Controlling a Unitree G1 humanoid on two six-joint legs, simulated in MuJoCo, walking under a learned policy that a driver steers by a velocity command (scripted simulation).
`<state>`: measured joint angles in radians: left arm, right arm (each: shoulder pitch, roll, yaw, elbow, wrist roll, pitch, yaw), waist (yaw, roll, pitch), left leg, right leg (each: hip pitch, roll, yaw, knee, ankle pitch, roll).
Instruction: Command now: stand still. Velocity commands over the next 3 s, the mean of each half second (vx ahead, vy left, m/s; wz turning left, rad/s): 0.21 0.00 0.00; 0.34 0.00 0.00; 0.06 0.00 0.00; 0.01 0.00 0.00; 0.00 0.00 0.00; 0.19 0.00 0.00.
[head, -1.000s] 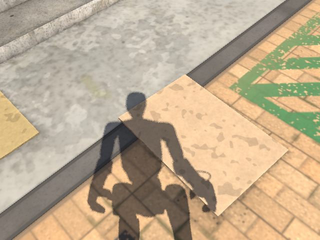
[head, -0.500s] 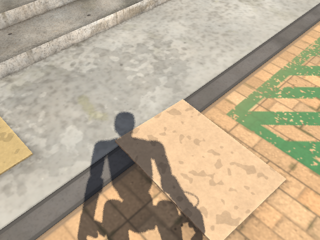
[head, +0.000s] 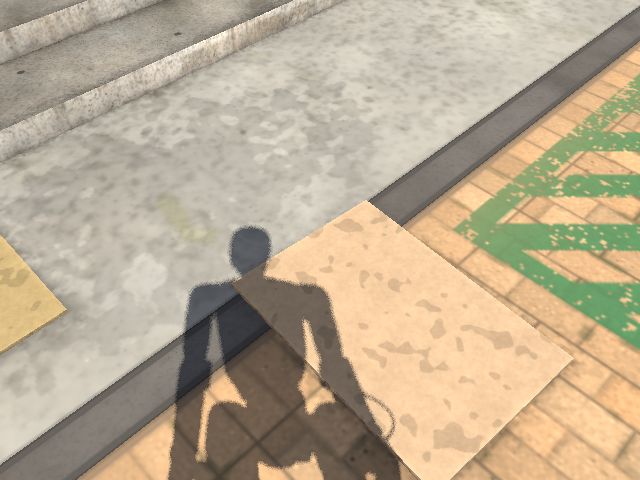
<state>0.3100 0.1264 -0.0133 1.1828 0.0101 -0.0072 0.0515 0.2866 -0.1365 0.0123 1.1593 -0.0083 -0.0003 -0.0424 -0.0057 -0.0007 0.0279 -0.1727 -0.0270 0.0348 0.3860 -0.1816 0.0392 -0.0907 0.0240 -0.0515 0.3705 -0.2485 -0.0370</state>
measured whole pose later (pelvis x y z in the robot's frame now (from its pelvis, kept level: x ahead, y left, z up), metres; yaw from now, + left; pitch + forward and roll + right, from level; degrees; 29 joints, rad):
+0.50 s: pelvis +0.08 +0.04 -0.01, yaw +0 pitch +0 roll +0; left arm 0.46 0.18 0.05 1.17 0.03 -0.05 0.01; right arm 0.28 -0.17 -0.05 1.04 -0.02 -0.07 0.00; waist 0.00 -0.05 0.00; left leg -0.27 -0.01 0.10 0.57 -0.28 0.07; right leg -0.17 -0.02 -0.01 0.75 -0.47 -0.08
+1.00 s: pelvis +0.32 +0.03 -0.02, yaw +1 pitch +0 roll +0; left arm 0.13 0.17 0.04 1.01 0.01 -0.08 0.01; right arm 0.39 -0.14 -0.03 1.10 -0.01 -0.07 -0.03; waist -0.02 0.02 0.10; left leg -0.25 -0.04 0.00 1.16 -0.49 0.04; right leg -0.40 0.05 -0.13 0.54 -0.14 -0.12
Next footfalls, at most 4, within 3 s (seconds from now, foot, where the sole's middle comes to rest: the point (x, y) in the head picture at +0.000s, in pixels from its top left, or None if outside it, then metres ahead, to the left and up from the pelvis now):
0.44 left None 0.13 0.13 -0.78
0.90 right None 0.45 -0.02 -0.78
1.28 left None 0.41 0.17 -0.78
3.00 right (357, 473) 0.55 -0.05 -0.78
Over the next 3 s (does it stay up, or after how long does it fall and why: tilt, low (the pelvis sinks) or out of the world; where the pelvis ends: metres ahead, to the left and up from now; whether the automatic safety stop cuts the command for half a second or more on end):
stays up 0.49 0.04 -0.02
